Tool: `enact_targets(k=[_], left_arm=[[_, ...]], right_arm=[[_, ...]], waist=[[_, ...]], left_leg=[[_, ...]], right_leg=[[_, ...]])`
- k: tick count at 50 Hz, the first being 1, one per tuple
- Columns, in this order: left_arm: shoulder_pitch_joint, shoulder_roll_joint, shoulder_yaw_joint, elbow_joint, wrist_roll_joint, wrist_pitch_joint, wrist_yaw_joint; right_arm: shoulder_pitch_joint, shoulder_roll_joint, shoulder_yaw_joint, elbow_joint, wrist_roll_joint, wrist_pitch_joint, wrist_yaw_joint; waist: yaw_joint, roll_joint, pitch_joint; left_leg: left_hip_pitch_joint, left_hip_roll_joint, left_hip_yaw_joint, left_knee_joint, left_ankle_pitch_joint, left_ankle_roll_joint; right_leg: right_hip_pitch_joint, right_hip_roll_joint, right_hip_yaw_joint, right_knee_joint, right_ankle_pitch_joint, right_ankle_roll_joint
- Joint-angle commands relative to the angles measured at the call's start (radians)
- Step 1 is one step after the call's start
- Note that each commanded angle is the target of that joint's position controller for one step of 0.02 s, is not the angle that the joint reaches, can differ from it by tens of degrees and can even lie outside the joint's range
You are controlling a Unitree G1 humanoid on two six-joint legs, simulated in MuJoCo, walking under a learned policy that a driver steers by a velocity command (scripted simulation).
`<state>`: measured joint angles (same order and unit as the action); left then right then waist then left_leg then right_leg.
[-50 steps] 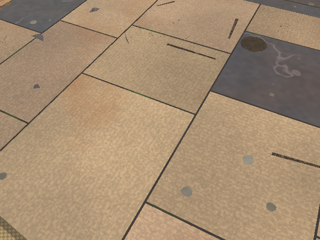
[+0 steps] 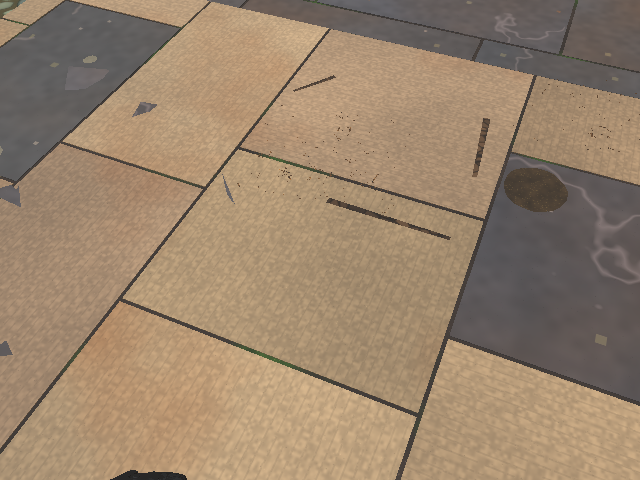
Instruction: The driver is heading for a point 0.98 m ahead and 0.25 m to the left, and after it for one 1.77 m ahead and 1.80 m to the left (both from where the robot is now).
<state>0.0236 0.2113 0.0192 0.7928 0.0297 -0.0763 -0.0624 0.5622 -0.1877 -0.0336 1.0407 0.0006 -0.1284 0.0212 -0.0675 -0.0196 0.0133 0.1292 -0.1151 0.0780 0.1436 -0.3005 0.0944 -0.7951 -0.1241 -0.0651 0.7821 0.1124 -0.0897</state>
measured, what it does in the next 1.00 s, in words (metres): walks ahead, turning left: right foot, then left foot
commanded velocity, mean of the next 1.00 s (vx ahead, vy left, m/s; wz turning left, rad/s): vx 1.00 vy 0.00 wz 0.38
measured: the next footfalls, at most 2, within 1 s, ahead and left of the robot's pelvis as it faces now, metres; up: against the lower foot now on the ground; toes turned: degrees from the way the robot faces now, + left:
right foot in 0.14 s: +0.35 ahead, -0.08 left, +0.00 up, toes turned -3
left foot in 0.62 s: +0.81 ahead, +0.07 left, +0.00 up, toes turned +9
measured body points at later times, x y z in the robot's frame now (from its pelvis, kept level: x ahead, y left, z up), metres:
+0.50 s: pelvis +0.48 -0.01 -0.01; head +0.51 -0.01 +0.44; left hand +0.37 +0.23 -0.14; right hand +0.73 -0.21 -0.09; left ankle +0.73 +0.13 -0.68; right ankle +0.32 -0.08 -0.73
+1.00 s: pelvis +0.99 +0.07 -0.01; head +1.02 +0.10 +0.44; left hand +1.20 +0.35 -0.05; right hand +1.01 -0.22 -0.13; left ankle +0.77 +0.06 -0.73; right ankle +1.25 +0.00 -0.70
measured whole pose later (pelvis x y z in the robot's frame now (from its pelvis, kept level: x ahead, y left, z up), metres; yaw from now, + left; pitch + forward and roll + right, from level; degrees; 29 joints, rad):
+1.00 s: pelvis +0.99 +0.07 -0.01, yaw +24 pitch +3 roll -1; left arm -0.10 0.24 -0.04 0.60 0.04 -0.09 -0.02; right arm 0.52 -0.29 -0.08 0.92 0.01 -0.08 0.01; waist -0.16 0.00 0.04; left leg 0.14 -0.14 -0.27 0.27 -0.40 0.16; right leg -0.66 -0.05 0.05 0.53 0.05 0.01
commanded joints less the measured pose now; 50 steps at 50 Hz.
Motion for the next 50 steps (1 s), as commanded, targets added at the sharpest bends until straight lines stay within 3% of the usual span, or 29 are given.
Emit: enact_targets(k=[1, 4, 6, 7, 8, 9, 10, 11, 12, 14, 15, 19, 21, 24, 27, 29, 30, 31, 32, 33, 34, 35, 38, 40, 42, 45, 47, 49, 50], left_arm=[[-0.126, 0.033, -0.009, -0.078, -0.014, -0.01, -0.001], [-0.064, 0.092, 0.009, -0.071, -0.01, -0.01, 0.019], [0.252, 0.162, 0.042, 0.017, -0.012, -0.009, 0.045], [0.442, 0.205, 0.064, 0.072, 0.002, -0.006, 0.063], [0.537, 0.287, 0.088, 0.087, 0.031, -0.002, 0.078], [0.491, 0.278, 0.094, 0.091, 0.029, -0.002, 0.055], [0.388, 0.205, 0.087, 0.09, 0.012, -0.008, 0.043], [0.341, 0.14, 0.073, 0.098, 0.005, -0.019, 0.037], [0.311, 0.096, 0.062, 0.109, 0.013, -0.027, 0.036], [0.318, 0.056, 0.042, 0.143, 0.004, -0.04, 0.046], [0.336, 0.056, 0.04, 0.157, -0.007, -0.05, 0.048], [0.395, 0.102, 0.041, 0.169, -0.024, -0.073, 0.038], [0.414, 0.113, 0.04, 0.17, -0.035, -0.083, 0.035], [0.494, 0.151, 0.04, 0.199, -0.036, -0.09, 0.045], [0.506, 0.195, 0.043, 0.194, -0.007, -0.066, 0.076], [0.473, 0.233, 0.053, 0.184, 0.02, -0.032, 0.103], [0.411, 0.253, 0.061, 0.165, 0.024, -0.018, 0.109], [0.375, 0.217, 0.056, 0.145, 0.03, -0.024, 0.102], [0.479, 0.068, 0.022, 0.07, -0.026, -0.048, 0.065], [0.356, 0.142, 0.02, 0.021, -0.022, -0.071, 0.07], [0.248, 0.165, 0.019, -0.01, -0.013, -0.084, 0.069], [0.226, 0.15, 0.014, -0.023, -0.004, -0.09, 0.067], [0.209, 0.109, -0.001, -0.059, 0.048, -0.03, 0.052], [0.114, 0.1, -0.011, -0.116, 0.052, -0.009, 0.042], [-0.032, 0.092, -0.024, -0.183, 0.036, -0.01, 0.033], [-0.117, 0.087, -0.033, -0.219, 0.013, -0.016, 0.029], [-0.155, 0.107, -0.031, -0.246, 0.005, -0.017, 0.036], [-0.101, 0.144, -0.018, -0.245, 0.004, -0.019, 0.049], [-0.002, 0.192, 0.002, -0.222, 0.0, -0.023, 0.062]], right_arm=[[-0.016, -0.141, -0.012, -0.055, 0.006, -0.026, -0.013], [0.0, -0.203, -0.017, -0.044, -0.018, -0.007, -0.033], [-0.041, -0.248, -0.031, -0.042, -0.045, 0.024, -0.052], [-0.089, -0.24, -0.033, -0.056, -0.047, 0.03, -0.053], [-0.063, -0.106, -0.007, -0.097, -0.03, 0.022, -0.033], [0.026, -0.068, 0.0, -0.119, 0.029, 0.001, -0.014], [-0.118, -0.14, -0.01, -0.149, 0.019, -0.003, -0.026], [-0.208, -0.143, -0.01, -0.173, 0.011, -0.006, -0.023], [-0.236, -0.118, -0.005, -0.178, -0.001, 0.0, -0.018], [-0.217, -0.064, 0.008, -0.19, -0.039, 0.032, 0.008], [-0.239, -0.054, 0.012, -0.201, -0.045, 0.043, 0.017], [-0.491, -0.079, 0.025, -0.309, -0.049, 0.049, 0.033], [-0.567, -0.066, 0.039, -0.331, -0.033, 0.04, 0.044], [-0.638, -0.083, 0.041, -0.34, -0.012, 0.04, 0.046], [-0.579, -0.145, 0.02, -0.315, -0.023, 0.042, 0.033], [-0.315, -0.196, -0.005, -0.242, -0.025, 0.044, 0.022], [-0.097, -0.225, -0.026, -0.174, -0.026, 0.048, 0.015], [0.014, -0.276, -0.055, -0.147, -0.031, 0.061, 0.001], [-0.061, -0.378, -0.086, -0.153, -0.05, 0.074, -0.001], [-0.097, -0.34, -0.093, -0.169, -0.03, 0.08, 0.0], [-0.134, -0.285, -0.083, -0.163, -0.022, 0.076, -0.004], [-0.159, -0.233, -0.073, -0.152, -0.023, 0.074, -0.005], [-0.191, -0.183, -0.05, -0.152, -0.004, 0.049, -0.019], [-0.181, -0.215, -0.054, -0.165, 0.005, 0.03, -0.016], [-0.159, -0.225, -0.059, -0.173, 0.001, 0.023, -0.014], [-0.084, -0.248, -0.073, -0.169, 0.011, 0.025, -0.003], [-0.058, -0.26, -0.078, -0.169, 0.013, 0.03, -0.005], [-0.083, -0.28, -0.084, -0.18, 0.011, 0.033, -0.016], [-0.098, -0.311, -0.09, -0.187, 0.005, 0.032, -0.018]], waist=[[0.034, 0.039, 0.161], [0.085, 0.117, 0.041], [0.237, 0.16, -0.129], [0.326, 0.141, -0.207], [0.281, -0.06, -0.303], [0.181, -0.256, -0.399], [0.172, -0.095, -0.225], [0.154, 0.006, -0.11], [0.111, 0.079, -0.042], [0.034, 0.036, 0.013], [0.024, 0.021, 0.046], [0.053, 0.015, 0.155], [0.071, 0.021, 0.157], [0.108, -0.003, 0.153], [0.064, -0.081, 0.043], [-0.073, -0.129, -0.108], [-0.181, -0.122, -0.188], [-0.198, -0.062, -0.226], [-0.018, 0.349, -0.301], [-0.06, 0.148, -0.323], [-0.046, 0.019, -0.174], [0.009, -0.066, -0.082], [0.111, -0.059, 0.023], [0.106, -0.031, 0.078], [0.071, 0.001, 0.125], [-0.002, 0.05, 0.077], [-0.026, 0.075, 0.055], [0.009, 0.08, -0.002], [0.058, 0.086, -0.081]], left_leg=[[-0.195, 0.251, -0.066, -0.165, 0.692, 0.053], [0.047, 0.291, -0.039, 0.063, 1.266, 0.025], [0.047, 0.316, -0.033, 0.472, 1.351, 0.027], [-0.118, 0.283, -0.02, 0.761, 1.144, 0.034], [-0.458, 0.157, -0.022, 1.165, 0.431, 0.034], [-0.777, 0.017, -0.157, 1.414, -0.148, 0.022], [-0.881, 0.112, -0.182, 1.381, -0.029, 0.054], [-0.872, 0.147, -0.169, 1.317, 0.044, 0.055], [-0.829, 0.181, -0.172, 1.254, 0.061, 0.052], [-0.754, 0.222, -0.173, 1.171, 0.061, 0.025], [-0.771, 0.241, -0.162, 1.141, 0.059, 0.009], [-0.853, 0.267, -0.053, 0.855, 0.259, -0.031], [-0.718, 0.227, 0.013, 0.623, 0.423, -0.018], [-0.676, 0.165, 0.065, 0.471, 0.528, 0.033], [-0.622, 0.044, 0.121, 0.449, 0.387, 0.07], [-0.37, -0.018, 0.108, 0.456, 0.277, 0.107], [-0.171, 0.0, 0.071, 0.398, 0.26, 0.136], [0.035, 0.111, -0.099, 0.464, 0.071, 0.169], [0.381, 0.393, -0.725, 0.344, 0.046, 0.395], [0.374, 0.395, -0.888, 0.17, -0.048, 0.394], [0.218, 0.366, -0.773, 0.123, -0.032, 0.337], [0.041, 0.329, -0.684, 0.094, 0.048, 0.29], [-0.279, 0.213, -0.517, 0.061, 0.184, 0.252], [-0.423, 0.168, -0.464, 0.01, 0.216, 0.248], [-0.51, 0.123, -0.425, -0.016, 0.345, 0.22], [-0.434, 0.106, -0.415, 0.013, 0.578, 0.148], [-0.306, 0.129, -0.437, 0.057, 0.677, 0.127], [-0.232, 0.13, -0.445, 0.178, 0.851, 0.087], [-0.209, 0.134, -0.455, 0.321, 0.947, 0.064]], right_leg=[[0.221, 0.071, -0.074, -0.18, 0.099, -0.026], [0.321, 0.183, -0.108, -0.231, -0.073, -0.061], [0.616, 0.215, -0.069, -0.253, -0.208, -0.095], [0.856, 0.144, -0.006, -0.258, -0.286, -0.122], [1.123, -0.119, 0.332, -0.23, -0.567, -0.178], [1.276, -0.276, 0.893, -0.45, -0.721, -0.289], [1.151, -0.211, 0.775, -0.516, -0.714, -0.238], [0.984, -0.185, 0.621, -0.541, -0.596, -0.216], [0.844, -0.146, 0.52, -0.569, -0.51, -0.186], [0.659, -0.079, 0.39, -0.62, -0.474, -0.143], [0.622, -0.061, 0.353, -0.648, -0.452, -0.138], [0.541, 0.018, 0.169, -0.742, -0.167, -0.124], [0.515, 0.053, 0.074, -0.77, 0.018, -0.084], [0.717, 0.004, -0.01, -0.822, 0.302, -0.035], [0.969, -0.042, -0.088, -0.612, 0.861, 0.017], [0.978, -0.073, -0.104, -0.216, 1.028, 0.035], [0.896, -0.063, -0.114, 0.087, 0.955, 0.034], [0.648, 0.013, -0.093, 0.442, 0.413, 0.018], [0.103, 0.201, 0.005, 0.859, -0.59, 0.096], [-0.036, 0.162, 0.147, 0.867, -0.502, 0.058], [-0.048, 0.102, 0.167, 0.76, -0.42, 0.043], [0.01, 0.067, 0.154, 0.65, -0.393, 0.039], [0.133, 0.018, 0.139, 0.5, -0.451, 0.096], [0.156, 0.005, 0.09, 0.336, -0.43, 0.129], [0.207, 0.027, 0.044, 0.126, -0.248, 0.146], [0.318, 0.089, 0.021, -0.094, 0.003, 0.124], [0.327, 0.11, 0.035, -0.181, 0.013, 0.106], [0.464, 0.147, 0.051, -0.28, -0.036, 0.088], [0.596, 0.165, 0.067, -0.279, -0.096, 0.077]])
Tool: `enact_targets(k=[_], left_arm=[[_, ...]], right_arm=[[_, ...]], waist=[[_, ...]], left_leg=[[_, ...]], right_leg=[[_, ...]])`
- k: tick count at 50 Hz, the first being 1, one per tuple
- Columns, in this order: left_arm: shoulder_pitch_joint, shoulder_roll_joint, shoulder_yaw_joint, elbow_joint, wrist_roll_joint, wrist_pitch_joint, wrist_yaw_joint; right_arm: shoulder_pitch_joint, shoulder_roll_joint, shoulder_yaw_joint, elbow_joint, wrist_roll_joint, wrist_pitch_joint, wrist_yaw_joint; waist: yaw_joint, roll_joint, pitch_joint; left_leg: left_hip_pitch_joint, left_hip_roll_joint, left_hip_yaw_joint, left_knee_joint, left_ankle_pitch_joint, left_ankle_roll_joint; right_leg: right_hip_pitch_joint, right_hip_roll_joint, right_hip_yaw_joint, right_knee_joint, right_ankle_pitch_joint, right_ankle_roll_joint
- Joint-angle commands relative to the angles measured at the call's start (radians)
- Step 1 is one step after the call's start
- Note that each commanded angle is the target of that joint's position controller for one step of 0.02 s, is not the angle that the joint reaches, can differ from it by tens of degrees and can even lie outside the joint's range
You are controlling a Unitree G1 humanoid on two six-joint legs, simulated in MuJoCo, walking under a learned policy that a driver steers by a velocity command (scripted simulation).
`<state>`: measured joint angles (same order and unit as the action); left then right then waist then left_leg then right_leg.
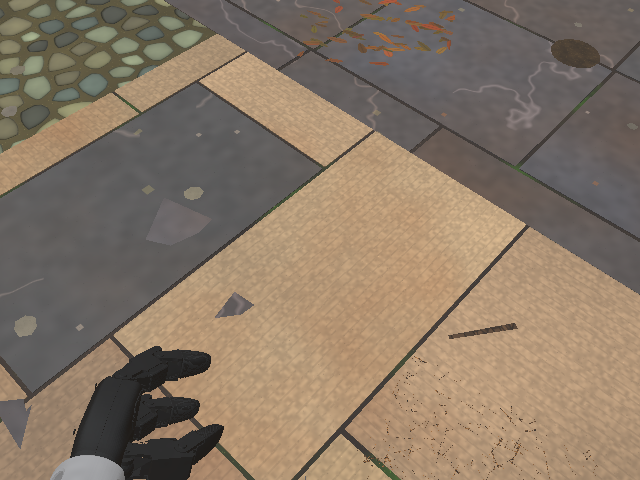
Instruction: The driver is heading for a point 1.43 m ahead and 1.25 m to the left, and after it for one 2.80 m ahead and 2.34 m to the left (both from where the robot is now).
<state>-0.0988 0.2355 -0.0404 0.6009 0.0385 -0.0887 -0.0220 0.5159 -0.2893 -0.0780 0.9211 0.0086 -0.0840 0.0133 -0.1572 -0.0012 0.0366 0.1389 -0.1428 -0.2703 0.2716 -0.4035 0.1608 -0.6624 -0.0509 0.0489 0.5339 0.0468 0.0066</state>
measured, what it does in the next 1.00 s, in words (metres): walks ahead, turning left: right foot, then left foot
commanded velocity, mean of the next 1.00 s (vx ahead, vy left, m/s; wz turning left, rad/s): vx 1.00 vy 0.00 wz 0.92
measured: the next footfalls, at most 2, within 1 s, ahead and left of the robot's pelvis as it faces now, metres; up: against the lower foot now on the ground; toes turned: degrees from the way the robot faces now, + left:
right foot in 0.04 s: +0.26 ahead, -0.16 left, +0.00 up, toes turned +5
left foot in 0.50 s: +0.60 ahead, +0.15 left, +0.00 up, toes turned +32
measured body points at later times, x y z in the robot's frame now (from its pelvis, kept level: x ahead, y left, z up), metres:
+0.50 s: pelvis +0.45 +0.05 -0.03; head +0.47 +0.07 +0.42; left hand +0.27 +0.26 -0.16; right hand +0.79 -0.03 -0.07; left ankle +0.56 +0.13 -0.73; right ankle +0.24 -0.17 -0.68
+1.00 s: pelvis +0.86 +0.28 -0.01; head +0.87 +0.30 +0.44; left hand +0.77 +0.59 -0.09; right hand +1.13 +0.12 -0.12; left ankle +0.65 +0.18 -0.62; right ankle +1.01 +0.26 -0.72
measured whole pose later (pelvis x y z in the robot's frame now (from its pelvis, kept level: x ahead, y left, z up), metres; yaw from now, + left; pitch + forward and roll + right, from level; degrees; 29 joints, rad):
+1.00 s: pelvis +0.86 +0.28 -0.01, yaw +53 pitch +2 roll -2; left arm 0.14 0.29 0.03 0.65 0.05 -0.07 0.00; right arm 0.35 -0.36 -0.07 0.82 -0.01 -0.07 0.01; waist -0.05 0.03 0.03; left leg -0.19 -0.13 -0.15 1.20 -0.36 0.13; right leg -0.45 0.00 -0.02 0.63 -0.21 0.01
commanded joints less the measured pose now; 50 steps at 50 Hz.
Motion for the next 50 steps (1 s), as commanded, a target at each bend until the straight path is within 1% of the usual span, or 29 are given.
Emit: enact_targets(k=[1, 2, 3, 4, 5, 6, 7, 11, 14, 17, 20, 22, 24, 25, 26, 27, 28, 29, 32, 36, 39, 42, 44, 45, 46, 47, 48, 49, 50], left_arm=[[0.293, 0.21, 0.082, 0.011, -0.015, -0.015, 0.036], [0.508, 0.269, 0.109, 0.058, -0.004, -0.016, 0.058], [0.634, 0.325, 0.128, 0.081, 0.041, -0.016, 0.07], [0.541, 0.354, 0.143, 0.074, 0.035, -0.01, 0.05], [0.422, 0.22, 0.126, 0.044, 0.026, -0.003, 0.041], [0.379, 0.151, 0.11, 0.055, 0.018, -0.002, 0.037], [0.384, 0.13, 0.106, 0.08, 0.025, -0.002, 0.035], [0.464, 0.085, 0.094, 0.191, -0.016, -0.035, 0.016], [0.421, 0.106, 0.096, 0.202, -0.018, -0.052, 0.01], [0.434, 0.145, 0.102, 0.22, -0.015, -0.056, 0.014], [0.513, 0.212, 0.113, 0.234, -0.014, -0.045, 0.028], [0.518, 0.275, 0.128, 0.223, -0.011, -0.014, 0.045], [0.44, 0.304, 0.139, 0.182, -0.003, 0.02, 0.047], [0.448, 0.255, 0.134, 0.179, 0.009, 0.026, 0.033], [0.506, 0.131, 0.104, 0.085, 0.009, 0.017, 0.02], [0.41, 0.187, 0.101, 0.004, -0.006, -0.011, 0.022], [0.339, 0.193, 0.094, -0.01, -0.007, -0.031, 0.022], [0.333, 0.19, 0.089, 0.001, -0.005, -0.036, 0.024], [0.375, 0.171, 0.081, 0.022, 0.037, 0.021, 0.024], [0.15, 0.107, 0.056, -0.074, 0.018, 0.043, 0.006], [0.081, 0.103, 0.049, -0.091, -0.006, 0.037, -0.002], [0.077, 0.139, 0.058, -0.096, -0.01, 0.03, 0.004], [0.246, 0.205, 0.089, -0.044, -0.008, 0.022, 0.022], [0.431, 0.233, 0.108, -0.001, -0.01, 0.019, 0.037], [0.636, 0.285, 0.13, 0.041, 0.007, 0.015, 0.058], [0.637, 0.382, 0.15, 0.056, 0.044, 0.009, 0.053], [0.542, 0.325, 0.152, 0.05, 0.02, 0.014, 0.032], [0.448, 0.226, 0.135, 0.041, 0.01, 0.016, 0.023], [0.428, 0.182, 0.127, 0.061, 0.009, 0.016, 0.016]], right_arm=[[-0.107, -0.251, -0.055, -0.082, -0.007, -0.015, -0.008], [-0.161, -0.211, -0.046, -0.105, -0.015, -0.024, -0.002], [-0.131, -0.028, -0.002, -0.141, -0.002, -0.028, -0.007], [-0.037, -0.051, 0.014, -0.201, 0.038, -0.017, -0.014], [-0.129, -0.118, 0.007, -0.164, 0.005, 0.005, -0.023], [-0.194, -0.123, 0.004, -0.167, -0.015, 0.017, -0.01], [-0.231, -0.107, 0.004, -0.172, -0.025, 0.028, 0.004], [-0.344, -0.016, 0.031, -0.268, -0.043, 0.075, 0.046], [-0.438, -0.022, 0.044, -0.341, -0.042, 0.079, 0.065], [-0.541, -0.039, 0.051, -0.375, -0.039, 0.078, 0.084], [-0.578, -0.05, 0.053, -0.373, -0.041, 0.071, 0.09], [-0.449, -0.092, 0.036, -0.335, -0.037, 0.066, 0.075], [-0.069, -0.173, -0.012, -0.221, -0.036, 0.06, 0.044], [-0.044, -0.219, -0.043, -0.184, -0.027, 0.064, 0.017], [-0.164, -0.332, -0.062, -0.225, -0.04, 0.083, 0.007], [-0.098, -0.344, -0.072, -0.26, -0.042, 0.094, 0.002], [-0.106, -0.306, -0.068, -0.239, -0.035, 0.088, -0.008], [-0.134, -0.256, -0.056, -0.223, -0.03, 0.076, -0.013], [-0.205, -0.178, -0.024, -0.226, -0.018, 0.031, -0.023], [-0.184, -0.175, -0.023, -0.214, -0.017, 0.002, -0.008], [-0.139, -0.196, -0.035, -0.196, -0.005, -0.001, 0.004], [-0.112, -0.21, -0.041, -0.179, -0.003, 0.003, -0.005], [-0.105, -0.248, -0.045, -0.163, -0.015, 0.002, -0.01], [-0.146, -0.264, -0.045, -0.163, -0.023, 0.0, -0.006], [-0.176, -0.181, -0.022, -0.177, -0.033, -0.013, -0.006], [-0.052, -0.019, 0.018, -0.218, 0.008, -0.017, -0.003], [-0.057, -0.077, 0.031, -0.208, -0.014, -0.015, -0.01], [-0.154, -0.118, 0.023, -0.199, -0.029, -0.004, -0.008], [-0.228, -0.123, 0.026, -0.209, -0.043, 0.001, 0.003]], waist=[[0.254, 0.074, -0.189], [0.357, 0.059, -0.297], [0.336, -0.183, -0.406], [0.228, -0.422, -0.525], [0.234, -0.197, -0.336], [0.23, -0.08, -0.199], [0.219, -0.013, -0.131], [0.161, -0.079, -0.014], [0.122, -0.095, 0.027], [0.131, -0.04, 0.094], [0.136, -0.053, 0.078], [0.052, -0.107, -0.019], [-0.116, -0.102, -0.191], [-0.081, 0.021, -0.176], [0.088, 0.26, -0.191], [0.022, 0.132, -0.338], [0.038, 0.028, -0.209], [0.094, -0.053, -0.079], [0.207, -0.093, -0.002], [0.166, -0.041, 0.077], [0.111, 0.016, 0.035], [0.101, 0.037, 0.001], [0.177, 0.038, -0.118], [0.295, 0.032, -0.201], [0.383, -0.015, -0.303], [0.262, -0.368, -0.402], [0.233, -0.333, -0.357], [0.224, -0.161, -0.199], [0.222, -0.035, -0.118]], left_leg=[[-0.263, 0.146, -0.105, 0.394, 1.031, -0.017], [-0.399, 0.11, -0.078, 0.649, 0.871, -0.024], [-0.654, 0.024, 0.032, 1.003, 0.041, -0.027], [-0.83, 0.022, 0.112, 1.181, -0.078, -0.034], [-0.892, 0.115, 0.139, 1.174, 0.046, -0.031], [-0.89, 0.146, 0.163, 1.126, 0.114, -0.041], [-0.874, 0.174, 0.173, 1.1, 0.123, -0.048], [-0.928, 0.258, 0.195, 1.052, 0.137, -0.053], [-0.918, 0.264, 0.233, 0.935, 0.298, -0.054], [-0.834, 0.227, 0.342, 0.673, 0.427, -0.031], [-0.697, 0.132, 0.462, 0.518, 0.418, 0.02], [-0.551, 0.066, 0.475, 0.493, 0.317, 0.051], [-0.123, 0.022, 0.398, 0.43, 0.224, 0.106], [0.055, 0.073, 0.272, 0.377, 0.142, 0.128], [0.232, 0.3, -0.211, 0.307, 0.245, 0.246], [0.315, 0.379, -0.489, 0.103, 0.073, 0.335], [0.197, 0.389, -0.503, -0.006, 0.021, 0.297], [0.021, 0.357, -0.428, -0.034, 0.078, 0.257], [-0.318, 0.241, -0.229, -0.05, 0.266, 0.222], [-0.53, 0.134, -0.119, -0.111, 0.333, 0.177], [-0.473, 0.121, -0.108, -0.081, 0.522, 0.116], [-0.317, 0.156, -0.136, -0.004, 0.683, 0.07], [-0.195, 0.17, -0.119, 0.226, 0.991, 0.026], [-0.243, 0.152, -0.083, 0.453, 1.005, 0.004], [-0.404, 0.11, -0.03, 0.772, 0.801, -0.01], [-0.722, -0.042, 0.071, 1.091, -0.037, -0.054], [-0.849, 0.021, 0.089, 1.164, -0.009, -0.033], [-0.872, 0.089, 0.113, 1.142, 0.094, -0.037], [-0.852, 0.117, 0.129, 1.091, 0.139, -0.044]], right_leg=[[0.646, 0.069, -0.032, -0.038, -0.083, -0.027], [0.89, -0.026, 0.034, 0.024, -0.238, -0.041], [1.128, -0.327, 0.356, -0.005, -0.479, -0.087], [1.162, -0.468, 0.849, -0.197, -0.635, -0.178], [0.994, -0.384, 0.708, -0.247, -0.769, -0.164], [0.849, -0.336, 0.529, -0.249, -0.649, -0.153], [0.749, -0.303, 0.411, -0.268, -0.496, -0.14], [0.6, -0.255, 0.098, -0.334, -0.194, -0.095], [0.527, -0.213, -0.113, -0.388, -0.003, -0.066], [0.513, -0.157, -0.273, -0.44, 0.129, -0.04], [0.633, -0.156, -0.347, -0.347, 0.65, -0.016], [0.718, -0.196, -0.344, -0.12, 0.981, -0.013], [0.57, -0.227, -0.301, 0.378, 0.937, -0.038], [0.33, -0.105, -0.29, 0.725, 0.148, -0.02], [-0.067, 0.052, -0.234, 1.103, -0.572, 0.035], [-0.206, 0.05, -0.016, 1.144, -0.513, 0.032], [-0.248, -0.002, 0.021, 1.048, -0.449, 0.024], [-0.204, -0.039, 0.018, 0.932, -0.41, 0.023], [-0.01, -0.094, 0.021, 0.743, -0.471, 0.065], [0.091, -0.08, -0.035, 0.392, -0.224, 0.083], [0.212, -0.02, -0.048, 0.176, 0.026, 0.052], [0.295, 0.021, -0.04, 0.027, 0.022, 0.022], [0.465, 0.076, -0.06, 0.018, -0.117, -0.008], [0.653, 0.061, -0.077, 0.008, -0.169, -0.024], [0.884, -0.069, 0.058, 0.041, -0.406, -0.052], [1.085, -0.358, 0.638, -0.149, -0.68, -0.162], [1.014, -0.365, 0.892, -0.268, -0.825, -0.198], [0.867, -0.323, 0.714, -0.271, -0.81, -0.195], [0.746, -0.278, 0.565, -0.269, -0.661, -0.189]])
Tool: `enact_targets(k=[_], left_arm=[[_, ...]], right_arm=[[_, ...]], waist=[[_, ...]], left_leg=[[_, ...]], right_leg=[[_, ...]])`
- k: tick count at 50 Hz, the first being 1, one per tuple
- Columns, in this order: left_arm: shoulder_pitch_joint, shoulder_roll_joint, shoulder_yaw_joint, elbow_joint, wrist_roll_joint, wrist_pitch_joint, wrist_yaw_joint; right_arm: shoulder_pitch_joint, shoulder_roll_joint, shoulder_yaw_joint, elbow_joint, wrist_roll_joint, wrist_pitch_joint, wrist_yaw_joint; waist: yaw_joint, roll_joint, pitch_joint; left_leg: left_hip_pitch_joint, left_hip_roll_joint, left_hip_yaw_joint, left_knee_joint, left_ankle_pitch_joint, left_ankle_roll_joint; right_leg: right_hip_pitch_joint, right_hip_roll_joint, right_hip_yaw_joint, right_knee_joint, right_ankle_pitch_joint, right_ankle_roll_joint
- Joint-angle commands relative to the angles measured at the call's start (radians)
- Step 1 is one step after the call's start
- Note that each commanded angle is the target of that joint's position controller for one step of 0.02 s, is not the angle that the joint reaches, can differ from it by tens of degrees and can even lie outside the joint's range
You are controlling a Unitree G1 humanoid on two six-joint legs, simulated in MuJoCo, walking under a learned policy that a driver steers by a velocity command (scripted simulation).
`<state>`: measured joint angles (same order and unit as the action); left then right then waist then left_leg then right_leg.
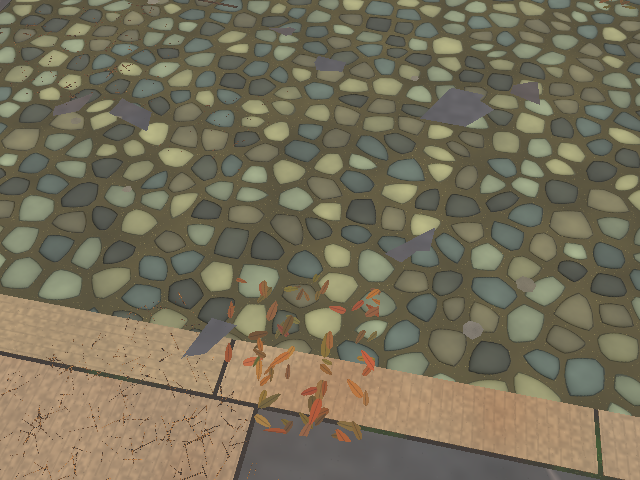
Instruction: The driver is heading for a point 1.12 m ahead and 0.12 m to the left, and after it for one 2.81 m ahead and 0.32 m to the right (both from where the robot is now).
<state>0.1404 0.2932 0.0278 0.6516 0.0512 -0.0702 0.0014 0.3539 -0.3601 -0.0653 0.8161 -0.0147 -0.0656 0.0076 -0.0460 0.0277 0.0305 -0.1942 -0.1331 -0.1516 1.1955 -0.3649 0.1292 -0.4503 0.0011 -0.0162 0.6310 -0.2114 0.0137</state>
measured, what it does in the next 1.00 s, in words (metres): walks ahead: left foot, then right foot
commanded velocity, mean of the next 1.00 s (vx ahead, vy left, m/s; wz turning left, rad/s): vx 0.99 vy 0.00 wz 0.11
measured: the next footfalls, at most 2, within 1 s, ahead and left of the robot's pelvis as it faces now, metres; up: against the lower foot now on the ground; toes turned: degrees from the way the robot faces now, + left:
left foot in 0.36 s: +0.52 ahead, +0.11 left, +0.00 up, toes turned +6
right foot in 0.80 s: +0.99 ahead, -0.01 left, +0.00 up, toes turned +3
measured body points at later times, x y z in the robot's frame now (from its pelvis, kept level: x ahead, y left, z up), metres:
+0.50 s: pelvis +0.46 +0.04 +0.01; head +0.48 +0.05 +0.46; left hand +0.50 +0.31 -0.12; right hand +0.58 -0.22 -0.10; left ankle +0.48 +0.11 -0.72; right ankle +0.35 -0.11 -0.61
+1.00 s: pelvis +0.95 +0.06 +0.02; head +0.97 +0.07 +0.47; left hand +0.93 +0.34 -0.12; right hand +1.11 -0.19 -0.09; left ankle +0.92 +0.19 -0.62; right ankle +0.95 -0.01 -0.72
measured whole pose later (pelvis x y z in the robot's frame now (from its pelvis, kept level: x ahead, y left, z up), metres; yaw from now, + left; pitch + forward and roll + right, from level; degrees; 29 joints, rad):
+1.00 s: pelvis +0.95 +0.06 +0.02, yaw +6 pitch +0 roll -2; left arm 0.39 0.30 0.05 0.91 0.02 -0.08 -0.02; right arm 0.20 -0.27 -0.01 0.81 -0.04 -0.08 0.02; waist 0.02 0.02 0.02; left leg -0.55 0.05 -0.06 1.23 -0.29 0.08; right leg -0.18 0.09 -0.09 0.42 -0.24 -0.08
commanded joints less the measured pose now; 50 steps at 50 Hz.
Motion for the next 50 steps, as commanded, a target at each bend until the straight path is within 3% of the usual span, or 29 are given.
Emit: enact_targets(k=[1, 4, 8, 10, 12, 15, 17, 18, 19, 20, 21, 22, 23, 25, 29, 31, 32, 34, 37, 38, 39, 40, 41, 42, 43, 44, 45, 47, 50], left_arm=[[0.203, 0.109, 0.053, 0.037, 0.001, -0.007, -0.007], [0.271, 0.067, 0.035, 0.123, -0.015, -0.033, -0.016], [0.276, 0.106, 0.038, 0.153, -0.032, -0.054, -0.02], [0.281, 0.119, 0.038, 0.16, -0.043, -0.059, -0.026], [0.318, 0.146, 0.04, 0.186, -0.049, -0.064, -0.031], [0.365, 0.211, 0.048, 0.22, -0.044, -0.051, -0.016], [0.339, 0.24, 0.051, 0.224, -0.036, -0.021, 0.003], [0.338, 0.188, 0.038, 0.201, -0.032, -0.016, 0.005], [0.427, 0.017, 0.005, 0.15, -0.047, -0.019, -0.017], [0.356, 0.115, 0.022, 0.119, -0.054, -0.027, -0.009], [0.24, 0.125, 0.025, 0.094, -0.055, -0.03, -0.005], [0.202, 0.097, 0.012, 0.089, -0.046, -0.033, -0.009], [0.195, 0.082, 0.008, 0.094, -0.034, -0.024, -0.015], [0.228, 0.054, 0.0, 0.102, -0.012, 0.006, -0.034], [-0.016, 0.03, -0.015, 0.011, -0.004, 0.023, -0.053], [-0.104, 0.024, -0.025, -0.011, -0.014, 0.015, -0.062], [-0.124, 0.005, -0.036, -0.03, -0.022, 0.008, -0.07], [-0.173, 0.031, -0.031, -0.034, -0.031, 0.006, -0.07], [-0.153, 0.075, -0.017, -0.029, -0.018, 0.005, -0.05], [-0.071, 0.102, -0.005, -0.01, -0.015, 0.005, -0.038], [0.103, 0.137, 0.013, 0.041, -0.016, 0.007, -0.023], [0.315, 0.174, 0.034, 0.104, -0.011, 0.012, -0.004], [0.438, 0.273, 0.066, 0.129, 0.01, 0.015, 0.016], [0.405, 0.307, 0.08, 0.131, 0.002, 0.017, 0.001], [0.296, 0.226, 0.075, 0.116, -0.017, 0.017, -0.013], [0.243, 0.164, 0.062, 0.128, -0.025, 0.007, -0.015], [0.218, 0.119, 0.053, 0.143, -0.016, 0.0, -0.017], [0.207, 0.063, 0.031, 0.177, -0.013, -0.013, -0.014], [0.232, 0.07, 0.026, 0.215, -0.04, -0.048, -0.021]], right_arm=[[-0.126, -0.039, 0.017, -0.124, -0.028, -0.012, 0.021], [-0.16, 0.019, 0.039, -0.161, -0.032, 0.006, 0.043], [-0.34, 0.011, 0.059, -0.247, -0.034, 0.005, 0.06], [-0.404, 0.024, 0.073, -0.265, -0.026, 0.001, 0.078], [-0.443, 0.031, 0.08, -0.27, -0.022, -0.003, 0.083], [-0.386, -0.012, 0.063, -0.243, -0.037, -0.001, 0.057], [-0.04, -0.073, 0.027, -0.134, -0.037, 0.001, 0.028], [0.128, -0.144, -0.001, -0.087, -0.05, 0.003, 0.009], [0.108, -0.227, -0.023, -0.086, -0.067, 0.004, -0.004], [0.114, -0.207, -0.029, -0.095, -0.031, 0.005, -0.002], [0.048, -0.152, -0.022, -0.068, -0.021, -0.001, -0.005], [0.022, -0.108, -0.016, -0.052, -0.016, -0.011, -0.003], [-0.011, -0.076, -0.01, -0.046, -0.02, -0.02, -0.003], [-0.019, -0.014, 0.01, -0.026, -0.014, -0.033, -0.007], [0.043, -0.016, 0.01, 0.018, 0.008, -0.056, 0.002], [0.056, -0.003, 0.013, 0.027, 0.019, -0.065, 0.012], [0.061, -0.045, 0.004, 0.027, 0.024, -0.074, 0.011], [0.099, -0.066, 0.002, 0.055, 0.031, -0.082, 0.009], [0.142, -0.12, -0.004, 0.088, 0.011, -0.067, -0.003], [0.144, -0.144, -0.008, 0.097, -0.005, -0.054, -0.013], [0.127, -0.161, -0.013, 0.103, -0.02, -0.037, -0.024], [0.084, -0.158, -0.011, 0.097, -0.029, -0.025, -0.032], [0.122, -0.049, 0.015, 0.063, -0.016, -0.031, -0.024], [0.228, 0.027, 0.031, 0.039, 0.029, -0.049, -0.004], [0.099, -0.043, 0.023, 0.024, 0.012, -0.051, -0.015], [-0.007, -0.041, 0.027, -0.001, 0.009, -0.055, -0.012], [-0.044, -0.016, 0.035, -0.009, -0.001, -0.053, -0.007], [-0.031, 0.028, 0.046, -0.023, -0.026, -0.022, 0.013], [-0.133, 0.059, 0.058, -0.066, -0.031, -0.001, 0.021]], waist=[[0.105, -0.043, -0.067], [0.057, -0.101, -0.004], [0.041, -0.098, 0.079], [0.05, -0.077, 0.08], [0.055, -0.078, 0.107], [0.013, -0.133, 0.012], [-0.158, -0.157, -0.18], [-0.21, -0.099, -0.28], [-0.063, 0.203, -0.374], [-0.102, 0.159, -0.442], [-0.067, 0.07, -0.231], [-0.037, 0.009, -0.119], [0.007, -0.023, -0.074], [0.073, 0.015, -0.041], [0.055, 0.011, 0.106], [0.041, -0.029, 0.118], [0.045, 0.013, 0.105], [0.029, -0.024, 0.118], [0.047, 0.008, 0.033], [0.094, 0.045, -0.035], [0.177, 0.067, -0.129], [0.284, 0.06, -0.212], [0.273, -0.105, -0.323], [0.161, -0.375, -0.476], [0.163, -0.171, -0.332], [0.145, -0.067, -0.17], [0.109, 0.013, -0.087], [0.029, -0.029, -0.019], [-0.003, -0.036, 0.106]], left_leg=[[-0.513, 0.125, 0.01, 0.126, 0.093, -0.014], [-0.533, 0.144, -0.014, 0.035, 0.055, -0.025], [-0.576, 0.161, 0.046, -0.226, 0.229, -0.051], [-0.412, 0.16, 0.163, -0.415, 0.361, -0.044], [-0.304, 0.162, 0.213, -0.508, 0.42, -0.019], [-0.195, 0.076, 0.271, -0.571, 0.3, 0.024], [0.17, 0.033, 0.255, -0.618, 0.201, 0.057], [0.426, 0.175, 0.097, -0.603, 0.034, 0.075], [0.64, 0.471, -0.416, -0.711, -0.242, 0.143], [0.646, 0.498, -0.689, -0.871, -0.259, 0.167], [0.507, 0.446, -0.498, -0.89, -0.123, 0.149], [0.348, 0.411, -0.378, -0.908, 0.025, 0.145], [0.232, 0.368, -0.297, -0.931, 0.084, 0.123], [0.069, 0.327, -0.21, -0.998, 0.107, 0.117], [-0.005, 0.265, -0.052, -1.137, 0.227, 0.115], [-0.043, 0.192, 0.069, -1.154, 0.42, 0.081], [-0.074, 0.22, 0.065, -1.193, 0.452, 0.077], [0.009, 0.255, 0.088, -1.252, 0.598, 0.065], [0.269, 0.282, 0.138, -1.068, 1.14, 0.028], [0.317, 0.3, 0.142, -0.919, 1.299, 0.015], [0.301, 0.309, 0.147, -0.699, 1.354, 0.006], [0.18, 0.281, 0.17, -0.406, 1.226, -0.004], [-0.093, 0.175, 0.189, 0.029, 0.729, -0.014], [-0.408, -0.009, 0.064, 0.35, -0.084, -0.04], [-0.531, 0.085, 0.019, 0.364, -0.007, -0.009], [-0.551, 0.137, 0.039, 0.297, 0.074, -0.011], [-0.514, 0.173, 0.043, 0.216, 0.088, -0.012], [-0.419, 0.209, 0.041, 0.124, 0.075, -0.03], [-0.44, 0.227, 0.111, -0.07, 0.09, -0.084]], right_leg=[[0.462, -0.287, 0.518, -0.369, -0.285, -0.181], [0.368, -0.245, 0.367, -0.426, -0.129, -0.173], [0.296, -0.213, 0.15, -0.547, 0.093, -0.17], [0.225, -0.172, 0.034, -0.621, 0.223, -0.15], [0.242, -0.2, 0.002, -0.66, 0.394, -0.152], [0.464, -0.219, -0.062, -0.45, 0.995, -0.129], [0.426, -0.21, -0.091, 0.009, 1.123, -0.102], [0.218, -0.164, -0.08, 0.355, 0.808, -0.098], [-0.143, 0.003, -0.036, 0.739, -0.219, -0.074], [-0.261, 0.032, 0.107, 0.861, -0.238, -0.104], [-0.34, -0.034, 0.098, 0.818, -0.118, -0.109], [-0.315, -0.064, 0.086, 0.745, -0.078, -0.104], [-0.264, -0.091, 0.09, 0.685, -0.074, -0.096], [-0.172, -0.122, 0.093, 0.601, -0.093, -0.071], [-0.289, -0.155, 0.021, 0.358, 0.049, -0.034], [-0.188, -0.118, -0.041, 0.172, 0.228, -0.04], [-0.084, -0.111, -0.044, 0.071, 0.322, -0.056], [-0.021, -0.076, -0.07, -0.014, 0.433, -0.084], [0.026, 0.019, -0.124, -0.065, 0.291, -0.128], [0.11, 0.054, -0.119, -0.058, 0.202, -0.142], [0.282, 0.077, -0.105, -0.045, 0.112, -0.158], [0.504, 0.033, -0.066, -0.056, 0.053, -0.178], [0.754, -0.197, 0.215, -0.047, -0.227, -0.231], [0.937, -0.413, 0.845, -0.269, -0.362, -0.359], [0.846, -0.353, 0.796, -0.325, -0.364, -0.331], [0.669, -0.327, 0.612, -0.34, -0.239, -0.313], [0.517, -0.29, 0.505, -0.37, -0.153, -0.291], [0.301, -0.231, 0.372, -0.429, -0.129, -0.258], [0.186, -0.202, 0.184, -0.487, 0.482, -0.257]])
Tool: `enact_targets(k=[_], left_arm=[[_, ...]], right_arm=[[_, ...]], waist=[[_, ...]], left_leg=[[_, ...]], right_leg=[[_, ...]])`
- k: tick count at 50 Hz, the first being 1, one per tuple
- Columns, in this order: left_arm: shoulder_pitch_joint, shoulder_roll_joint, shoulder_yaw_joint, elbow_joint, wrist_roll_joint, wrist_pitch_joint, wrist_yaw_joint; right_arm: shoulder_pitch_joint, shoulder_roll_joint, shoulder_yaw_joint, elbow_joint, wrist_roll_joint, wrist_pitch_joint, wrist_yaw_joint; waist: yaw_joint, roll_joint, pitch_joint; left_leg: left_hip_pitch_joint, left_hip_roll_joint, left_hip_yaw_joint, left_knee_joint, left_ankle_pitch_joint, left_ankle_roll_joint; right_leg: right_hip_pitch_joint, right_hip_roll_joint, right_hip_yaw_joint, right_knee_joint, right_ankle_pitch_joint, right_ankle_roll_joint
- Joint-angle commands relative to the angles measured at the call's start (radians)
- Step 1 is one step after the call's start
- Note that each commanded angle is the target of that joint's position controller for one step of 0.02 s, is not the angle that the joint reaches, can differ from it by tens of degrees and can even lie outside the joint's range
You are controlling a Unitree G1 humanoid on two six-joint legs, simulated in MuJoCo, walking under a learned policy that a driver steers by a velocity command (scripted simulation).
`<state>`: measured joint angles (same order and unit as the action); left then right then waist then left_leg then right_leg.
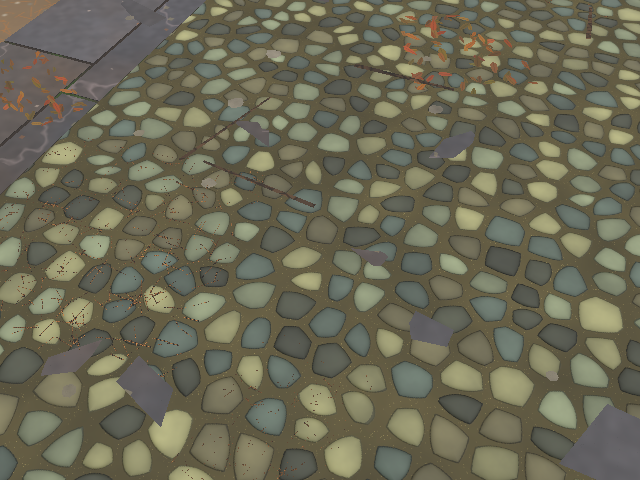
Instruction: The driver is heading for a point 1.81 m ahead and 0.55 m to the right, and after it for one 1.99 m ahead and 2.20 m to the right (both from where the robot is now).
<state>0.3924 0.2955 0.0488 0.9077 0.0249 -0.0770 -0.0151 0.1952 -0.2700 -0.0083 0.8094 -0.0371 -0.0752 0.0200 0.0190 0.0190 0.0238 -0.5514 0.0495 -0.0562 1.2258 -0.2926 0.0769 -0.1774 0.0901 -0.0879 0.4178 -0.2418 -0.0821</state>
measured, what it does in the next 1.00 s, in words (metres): walks ahead: left foot, then right foot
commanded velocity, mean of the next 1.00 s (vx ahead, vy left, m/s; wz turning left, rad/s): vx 0.19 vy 0.00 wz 0.00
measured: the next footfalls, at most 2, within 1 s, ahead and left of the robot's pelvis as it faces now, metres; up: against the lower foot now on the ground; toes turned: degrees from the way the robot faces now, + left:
left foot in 0.22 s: +0.43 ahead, +0.11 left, +0.00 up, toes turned -2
right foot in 0.62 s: +0.39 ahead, -0.12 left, +0.00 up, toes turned +0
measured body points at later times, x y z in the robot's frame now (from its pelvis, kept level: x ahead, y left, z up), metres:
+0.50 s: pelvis +0.30 +0.05 +0.00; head +0.33 +0.06 +0.44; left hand +0.45 +0.31 -0.13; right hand +0.40 -0.21 -0.13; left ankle +0.39 +0.12 -0.74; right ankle +0.33 -0.13 -0.70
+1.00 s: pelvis +0.36 +0.01 +0.00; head +0.38 +0.01 +0.45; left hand +0.43 +0.26 -0.15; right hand +0.46 -0.25 -0.14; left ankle +0.39 +0.12 -0.74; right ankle +0.35 -0.12 -0.74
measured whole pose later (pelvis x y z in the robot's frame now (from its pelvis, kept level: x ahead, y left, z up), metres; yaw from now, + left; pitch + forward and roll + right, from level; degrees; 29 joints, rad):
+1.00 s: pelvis +0.36 +0.01 +0.00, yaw +0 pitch -1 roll +0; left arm 0.21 0.22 0.03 1.01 0.00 -0.02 0.04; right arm 0.13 -0.23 -0.04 1.00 0.00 0.01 -0.02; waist 0.01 -0.01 0.03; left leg -0.27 -0.04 -0.02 0.51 -0.22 0.03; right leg -0.21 -0.01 0.01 0.52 -0.30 0.01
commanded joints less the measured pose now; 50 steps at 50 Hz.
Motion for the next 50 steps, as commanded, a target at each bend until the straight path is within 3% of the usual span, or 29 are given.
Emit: enact_targets(k=[1, 2, 3, 4, 5, 6, 8, 9, 10, 11, 12, 13, 14, 15, 16, 17, 19, 21, 23, 26, 28, 30, 31, 32, 33, 34, 35, 40, 50], left_arm=[[-0.022, 0.069, 0.003, -0.034, -0.018, -0.049, -0.009], [-0.058, 0.08, 0.005, -0.036, -0.023, -0.052, -0.013], [-0.044, 0.077, 0.006, -0.03, -0.032, -0.056, -0.016], [-0.044, 0.1, 0.01, -0.056, -0.056, -0.065, 0.005], [-0.023, 0.14, 0.017, -0.044, -0.063, -0.066, 0.017], [0.0, 0.163, 0.023, -0.031, -0.062, -0.06, 0.026], [0.025, 0.163, 0.026, -0.012, -0.047, -0.034, 0.038], [0.013, 0.159, 0.026, -0.015, -0.037, -0.018, 0.04], [-0.031, 0.158, 0.024, -0.027, -0.033, -0.002, 0.039], [-0.044, 0.142, 0.018, -0.049, -0.026, 0.006, 0.04], [0.179, -0.026, -0.027, -0.025, -0.009, 0.007, 0.023], [0.318, -0.016, -0.039, 0.031, -0.044, 0.004, 0.011], [0.213, 0.07, -0.018, 0.013, -0.057, 0.006, 0.01], [0.065, 0.115, -0.006, -0.033, -0.051, 0.013, 0.023], [-0.034, 0.128, 0.005, -0.049, -0.041, 0.025, 0.039], [-0.049, 0.118, 0.009, -0.058, -0.03, 0.04, 0.048], [-0.014, 0.06, 0.001, -0.052, -0.027, 0.066, 0.053], [-0.035, 0.024, -0.007, -0.054, -0.025, 0.077, 0.061], [-0.08, 0.025, -0.007, -0.054, -0.021, 0.088, 0.067], [-0.155, 0.049, 0.003, -0.054, -0.025, 0.106, 0.071], [-0.188, 0.047, 0.005, -0.053, -0.02, 0.104, 0.071], [-0.189, 0.036, 0.004, -0.039, -0.007, 0.093, 0.067], [-0.19, 0.05, 0.004, -0.04, 0.002, 0.088, 0.065], [-0.203, 0.102, 0.014, -0.041, 0.002, 0.084, 0.065], [-0.199, 0.116, 0.023, -0.021, -0.006, 0.079, 0.059], [-0.211, 0.068, 0.012, -0.019, -0.007, 0.069, 0.054], [-0.224, 0.046, 0.005, -0.013, -0.004, 0.06, 0.052], [-0.203, 0.051, 0.004, 0.017, -0.017, 0.035, 0.051], [-0.164, 0.035, 0.0, 0.072, -0.021, 0.045, 0.055]], right_arm=[[-0.022, -0.023, 0.006, -0.08, -0.009, 0.003, 0.01], [-0.04, -0.001, 0.018, -0.09, -0.005, -0.005, 0.016], [-0.073, 0.008, 0.024, -0.087, 0.002, -0.013, 0.025], [-0.14, -0.017, 0.009, -0.094, 0.061, -0.037, 0.017], [-0.173, -0.029, 0.008, -0.116, 0.063, -0.045, 0.018], [-0.195, -0.047, 0.001, -0.127, 0.051, -0.049, 0.018], [-0.154, -0.092, -0.022, -0.115, 0.035, -0.048, 0.016], [-0.063, -0.115, -0.038, -0.082, 0.032, -0.048, 0.016], [0.071, -0.136, -0.053, -0.034, 0.028, -0.047, 0.015], [0.178, -0.18, -0.066, 0.002, 0.017, -0.04, 0.006], [0.192, -0.225, -0.058, 0.003, -0.021, -0.035, 0.003], [0.215, -0.152, -0.042, 0.008, -0.007, -0.035, 0.021], [0.113, -0.129, -0.042, -0.022, 0.02, -0.028, 0.025], [0.006, -0.104, -0.035, -0.034, 0.041, -0.022, 0.022], [-0.048, -0.066, -0.02, -0.035, 0.04, -0.018, 0.016], [-0.06, -0.067, -0.018, -0.022, 0.025, -0.018, 0.012], [-0.081, -0.071, -0.02, -0.003, 0.005, -0.014, 0.013], [-0.099, -0.082, -0.025, 0.012, 0.0, -0.015, 0.009], [-0.102, -0.101, -0.034, 0.024, 0.004, -0.006, -0.003], [-0.107, -0.113, -0.039, 0.036, 0.012, 0.018, -0.019], [-0.115, -0.103, -0.037, 0.043, 0.021, 0.032, -0.026], [-0.093, -0.076, -0.029, 0.058, 0.032, 0.042, -0.032], [-0.055, -0.06, -0.024, 0.073, 0.031, 0.042, -0.033], [-0.018, -0.066, -0.029, 0.08, 0.029, 0.041, -0.034], [-0.019, -0.072, -0.035, 0.079, 0.029, 0.045, -0.038], [-0.046, -0.074, -0.036, 0.077, 0.024, 0.048, -0.041], [-0.05, -0.062, -0.036, 0.078, 0.025, 0.051, -0.043], [-0.05, -0.061, -0.04, 0.109, 0.029, 0.059, -0.041], [-0.072, -0.056, -0.047, 0.165, 0.037, 0.078, -0.049]], waist=[[-0.07, -0.028, 0.124], [-0.083, -0.052, 0.105], [-0.056, -0.062, 0.081], [-0.006, -0.074, 0.032], [-0.007, -0.077, 0.012], [-0.003, -0.089, 0.006], [-0.027, -0.104, -0.038], [-0.071, -0.115, -0.083], [-0.15, -0.116, -0.133], [-0.191, -0.06, -0.195], [-0.068, 0.258, -0.359], [-0.072, 0.232, -0.58], [-0.074, 0.123, -0.493], [-0.056, 0.024, -0.343], [-0.042, -0.043, -0.224], [-0.013, -0.022, -0.183], [0.032, 0.046, -0.167], [0.046, 0.059, -0.175], [0.033, 0.06, -0.197], [0.007, 0.067, -0.147], [0.006, 0.073, -0.089], [0.012, 0.057, -0.059], [0.007, 0.033, -0.051], [-0.029, -0.027, -0.032], [-0.041, -0.105, -0.014], [-0.034, -0.103, -0.011], [-0.042, -0.113, -0.018], [-0.03, -0.064, -0.063], [-0.014, -0.023, -0.058]], left_leg=[[-0.059, 0.034, 0.054, -0.226, 0.094, -0.039], [0.038, 0.023, 0.083, -0.403, 0.197, -0.04], [0.132, -0.012, 0.127, -0.532, 0.338, -0.038], [0.154, -0.038, 0.098, -0.585, 0.433, -0.054], [0.158, -0.045, 0.079, -0.667, 0.508, -0.052], [0.167, -0.054, 0.063, -0.734, 0.567, -0.044], [0.23, -0.091, 0.056, -0.774, 0.597, -0.026], [0.329, -0.119, 0.069, -0.759, 0.581, -0.018], [0.458, -0.115, 0.071, -0.756, 0.589, -0.005], [0.607, -0.009, 0.001, -0.739, 0.846, 0.027], [0.924, 0.299, -0.338, -0.619, 1.333, 0.245], [1.021, 0.363, -0.563, -0.67, 1.243, 0.338], [0.893, 0.32, -0.472, -0.717, 1.085, 0.312], [0.709, 0.269, -0.374, -0.761, 0.928, 0.262], [0.536, 0.225, -0.316, -0.814, 0.847, 0.223], [0.416, 0.195, -0.277, -0.844, 0.854, 0.203], [0.292, 0.157, -0.209, -0.893, 0.824, 0.186], [0.235, 0.137, -0.143, -0.908, 0.835, 0.18], [0.213, 0.131, -0.125, -0.93, 0.674, 0.17], [0.153, 0.121, -0.15, -1.002, 0.167, 0.146], [0.124, 0.106, -0.169, -1.017, -0.068, 0.123], [0.114, 0.075, -0.163, -0.994, -0.188, 0.076], [0.113, 0.053, -0.155, -0.969, -0.215, 0.036], [0.108, 0.006, -0.112, -0.934, -0.195, 0.004], [0.179, -0.039, -0.041, -0.905, -0.13, -0.018], [0.258, -0.043, -0.027, -0.86, -0.058, -0.026], [0.301, -0.042, -0.02, -0.835, -0.002, -0.021], [0.349, -0.034, -0.017, -0.788, 0.191, -0.001], [0.381, -0.029, -0.021, -0.767, 0.296, -0.004]], right_leg=[[-0.103, -0.245, 0.169, -0.265, 0.719, -0.139], [-0.142, -0.189, 0.083, -0.254, 0.76, -0.111], [-0.152, -0.148, 0.038, -0.249, 0.756, -0.088], [-0.107, -0.169, 0.076, -0.241, 0.702, -0.088], [-0.039, -0.198, 0.096, -0.246, 0.667, -0.084], [0.016, -0.217, 0.113, -0.24, 0.625, -0.071], [0.121, -0.223, 0.118, -0.151, 0.651, -0.03], [0.137, -0.214, 0.11, -0.058, 0.715, -0.011], [0.12, -0.191, 0.086, 0.106, 0.753, 0.021], [0.039, -0.14, 0.068, 0.348, 0.588, 0.064], [-0.254, 0.014, 0.088, 0.849, -0.33, 0.129], [-0.318, 0.033, 0.303, 1.03, -0.448, 0.121], [-0.343, -0.03, 0.305, 1.021, -0.41, 0.119], [-0.363, -0.084, 0.244, 0.93, -0.336, 0.122], [-0.355, -0.11, 0.208, 0.861, -0.285, 0.134], [-0.29, -0.133, 0.199, 0.807, -0.239, 0.138], [-0.185, -0.149, 0.186, 0.688, -0.21, 0.146], [-0.127, -0.151, 0.163, 0.542, -0.199, 0.151], [-0.077, -0.157, 0.156, 0.429, -0.124, 0.147], [-0.046, -0.156, 0.149, 0.332, -0.041, 0.129], [-0.034, -0.146, 0.133, 0.235, -0.017, 0.113], [0.02, -0.135, 0.113, 0.088, 0.036, 0.089], [0.041, -0.172, 0.149, 0.032, 0.075, 0.069], [0.019, -0.209, 0.176, 0.029, 0.058, 0.042], [-0.098, -0.19, 0.176, 0.006, -0.093, 0.027], [-0.162, -0.182, 0.178, -0.029, -0.147, 0.035], [-0.186, -0.181, 0.177, -0.045, -0.134, 0.051], [-0.117, -0.164, 0.158, -0.005, 0.062, 0.066], [-0.074, -0.142, 0.134, 0.017, 0.153, 0.059]])
Keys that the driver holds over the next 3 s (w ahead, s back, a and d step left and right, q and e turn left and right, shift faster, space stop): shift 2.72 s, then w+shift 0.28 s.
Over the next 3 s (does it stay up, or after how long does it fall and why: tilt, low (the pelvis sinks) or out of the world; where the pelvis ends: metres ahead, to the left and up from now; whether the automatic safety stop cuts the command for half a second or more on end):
stays up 0.43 0.03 0.00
